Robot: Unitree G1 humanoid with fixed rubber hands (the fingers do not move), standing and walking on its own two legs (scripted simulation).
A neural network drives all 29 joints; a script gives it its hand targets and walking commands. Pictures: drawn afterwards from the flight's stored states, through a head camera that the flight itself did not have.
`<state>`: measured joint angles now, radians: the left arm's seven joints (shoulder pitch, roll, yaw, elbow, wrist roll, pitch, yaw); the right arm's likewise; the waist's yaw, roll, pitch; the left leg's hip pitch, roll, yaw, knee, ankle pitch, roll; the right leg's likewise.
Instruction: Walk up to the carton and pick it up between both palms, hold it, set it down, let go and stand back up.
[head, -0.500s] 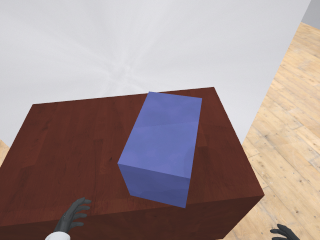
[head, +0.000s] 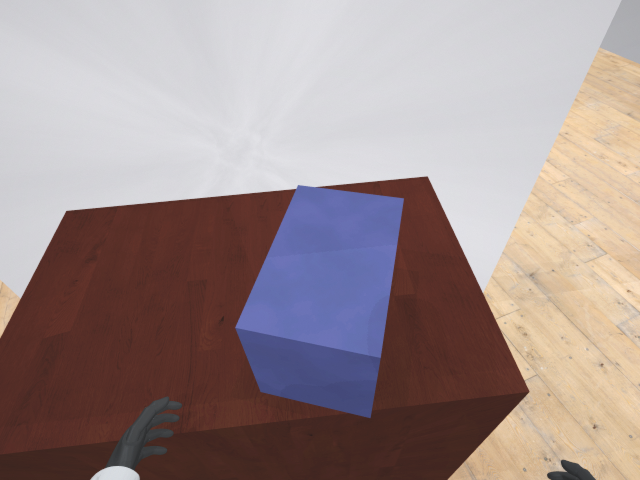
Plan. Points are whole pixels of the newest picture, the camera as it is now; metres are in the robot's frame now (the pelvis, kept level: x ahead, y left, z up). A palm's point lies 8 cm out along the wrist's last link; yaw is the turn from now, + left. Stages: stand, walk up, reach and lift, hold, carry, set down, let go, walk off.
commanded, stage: stand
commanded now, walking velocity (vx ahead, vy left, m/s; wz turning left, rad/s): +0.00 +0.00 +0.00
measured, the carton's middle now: (332, 295) +0.39 +0.02 -0.03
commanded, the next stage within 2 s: none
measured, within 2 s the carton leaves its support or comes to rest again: neither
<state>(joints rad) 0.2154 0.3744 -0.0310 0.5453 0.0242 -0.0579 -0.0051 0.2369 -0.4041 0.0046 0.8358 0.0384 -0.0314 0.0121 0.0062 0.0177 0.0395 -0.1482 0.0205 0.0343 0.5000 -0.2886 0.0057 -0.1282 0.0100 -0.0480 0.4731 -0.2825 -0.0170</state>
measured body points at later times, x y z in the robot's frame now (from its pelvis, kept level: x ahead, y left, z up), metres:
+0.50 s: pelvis +0.00 +0.00 +0.00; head -0.01 +0.00 +0.45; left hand +0.17 +0.28 -0.05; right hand +0.10 -0.31 -0.11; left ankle -0.01 +0.11 -0.74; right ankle -0.01 -0.11 -0.74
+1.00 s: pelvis +0.00 +0.00 +0.00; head -0.01 +0.00 +0.45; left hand +0.17 +0.28 -0.05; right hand +0.09 -0.31 -0.11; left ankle -0.01 +0.11 -0.74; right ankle -0.01 -0.11 -0.74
